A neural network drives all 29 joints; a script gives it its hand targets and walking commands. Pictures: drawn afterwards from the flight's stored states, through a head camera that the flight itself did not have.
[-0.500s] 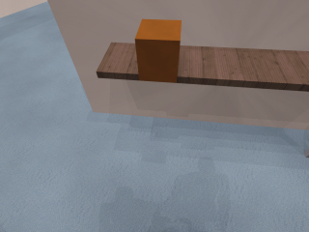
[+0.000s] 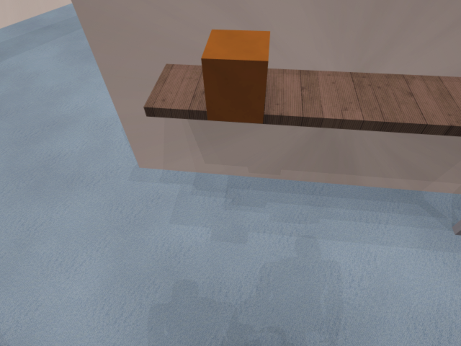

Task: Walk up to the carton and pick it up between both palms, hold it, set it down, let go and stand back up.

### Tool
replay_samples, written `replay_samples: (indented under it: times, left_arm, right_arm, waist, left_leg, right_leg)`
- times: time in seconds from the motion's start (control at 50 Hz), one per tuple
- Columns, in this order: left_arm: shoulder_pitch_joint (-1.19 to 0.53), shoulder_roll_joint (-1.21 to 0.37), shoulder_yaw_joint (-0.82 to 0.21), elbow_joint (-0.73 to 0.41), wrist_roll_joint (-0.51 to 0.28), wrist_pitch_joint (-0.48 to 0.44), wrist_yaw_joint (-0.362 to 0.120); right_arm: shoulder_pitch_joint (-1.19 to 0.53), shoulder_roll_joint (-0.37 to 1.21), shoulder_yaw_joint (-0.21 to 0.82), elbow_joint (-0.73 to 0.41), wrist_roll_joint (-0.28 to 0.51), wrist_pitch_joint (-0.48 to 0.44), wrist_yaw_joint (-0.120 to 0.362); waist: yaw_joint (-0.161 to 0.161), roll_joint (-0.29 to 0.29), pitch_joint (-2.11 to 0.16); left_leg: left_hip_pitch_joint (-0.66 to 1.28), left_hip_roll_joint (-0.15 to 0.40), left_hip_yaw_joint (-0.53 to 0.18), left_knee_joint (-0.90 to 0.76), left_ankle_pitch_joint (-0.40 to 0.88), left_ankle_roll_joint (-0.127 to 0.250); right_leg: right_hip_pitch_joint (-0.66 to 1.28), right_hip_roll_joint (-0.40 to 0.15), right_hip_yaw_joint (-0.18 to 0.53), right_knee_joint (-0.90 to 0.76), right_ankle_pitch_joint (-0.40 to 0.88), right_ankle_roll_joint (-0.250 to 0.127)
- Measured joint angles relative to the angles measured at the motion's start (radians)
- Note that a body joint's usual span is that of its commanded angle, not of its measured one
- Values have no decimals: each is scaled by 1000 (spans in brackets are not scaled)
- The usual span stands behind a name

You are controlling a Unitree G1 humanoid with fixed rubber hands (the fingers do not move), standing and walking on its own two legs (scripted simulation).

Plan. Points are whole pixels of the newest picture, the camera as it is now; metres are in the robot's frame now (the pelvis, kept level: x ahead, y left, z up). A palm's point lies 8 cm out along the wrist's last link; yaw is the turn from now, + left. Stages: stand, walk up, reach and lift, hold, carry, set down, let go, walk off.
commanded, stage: stand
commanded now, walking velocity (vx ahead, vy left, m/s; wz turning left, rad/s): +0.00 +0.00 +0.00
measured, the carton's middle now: (237, 77) +0.84 -0.01 +0.00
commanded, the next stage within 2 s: walk up in 0.22 s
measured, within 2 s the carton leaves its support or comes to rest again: neither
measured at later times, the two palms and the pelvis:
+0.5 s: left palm out of the picture -0.04 +0.20 -0.15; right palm out of the picture -0.01 -0.20 -0.15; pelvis +0.00 +0.01 +0.00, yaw -2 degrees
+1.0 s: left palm (103, 274) +0.29 +0.30 -0.13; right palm out of the picture +0.01 -0.09 -0.12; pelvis +0.16 +0.08 +0.00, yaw -3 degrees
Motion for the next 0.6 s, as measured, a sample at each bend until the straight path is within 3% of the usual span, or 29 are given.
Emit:
replay_samples:
  times: [0.4,0.46,0.52,0.56,0.6]
  left_arm:
    - [13,-2,-3,-5,-1,-3,-2]
    - [29,-1,10,-33,2,2,-16]
    - [52,8,33,-55,12,-5,-18]
    - [70,16,46,-47,14,-10,-17]
    - [81,32,58,-38,13,-13,-15]
  right_arm:
    - [10,2,3,-2,1,-3,2]
    - [19,-14,-12,-23,-8,19,27]
    - [-12,-50,-26,-72,-33,24,55]
    - [-36,-77,-38,-110,-30,2,65]
    - [-52,-96,-48,-143,-17,-15,65]
  waist:
    - [0,0,-5]
    - [22,2,-27]
    - [50,-10,-39]
    - [44,-6,-52]
    - [35,-7,-68]
  left_leg:
    - [-6,0,0,-4,5,0]
    - [-74,0,34,141,-159,-10]
    - [-207,5,64,401,-94,-36]
    - [-245,22,55,429,-74,-45]
    - [-227,37,50,333,-99,-45]
  right_leg:
    - [-6,0,0,-4,5,0]
    - [-37,-7,12,33,-73,-10]
    - [-56,-29,46,5,-3,0]
    - [-52,-39,60,-22,22,26]
    - [-44,-51,70,-41,17,45]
